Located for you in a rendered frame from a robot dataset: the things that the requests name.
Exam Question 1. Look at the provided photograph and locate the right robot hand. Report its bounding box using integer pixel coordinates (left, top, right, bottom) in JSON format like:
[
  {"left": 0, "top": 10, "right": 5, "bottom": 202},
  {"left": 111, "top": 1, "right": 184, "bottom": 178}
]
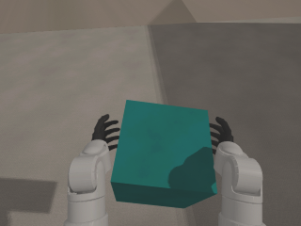
[{"left": 209, "top": 117, "right": 234, "bottom": 154}]

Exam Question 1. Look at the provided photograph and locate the left robot forearm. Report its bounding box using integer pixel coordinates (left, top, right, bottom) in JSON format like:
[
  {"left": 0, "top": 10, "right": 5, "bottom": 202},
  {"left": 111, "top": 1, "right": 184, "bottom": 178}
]
[{"left": 63, "top": 139, "right": 112, "bottom": 226}]

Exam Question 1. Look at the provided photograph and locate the left robot hand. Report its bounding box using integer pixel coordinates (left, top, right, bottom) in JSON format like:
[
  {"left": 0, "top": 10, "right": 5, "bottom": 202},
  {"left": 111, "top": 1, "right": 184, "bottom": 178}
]
[{"left": 91, "top": 114, "right": 120, "bottom": 151}]

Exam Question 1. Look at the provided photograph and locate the right robot forearm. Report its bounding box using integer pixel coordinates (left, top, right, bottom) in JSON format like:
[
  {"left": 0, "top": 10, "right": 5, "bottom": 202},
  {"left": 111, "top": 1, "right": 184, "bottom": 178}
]
[{"left": 214, "top": 141, "right": 266, "bottom": 226}]

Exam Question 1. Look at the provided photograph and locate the carton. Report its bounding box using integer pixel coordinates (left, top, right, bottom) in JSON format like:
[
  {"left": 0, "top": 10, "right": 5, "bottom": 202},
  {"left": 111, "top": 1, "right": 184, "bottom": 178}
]
[{"left": 110, "top": 100, "right": 217, "bottom": 209}]

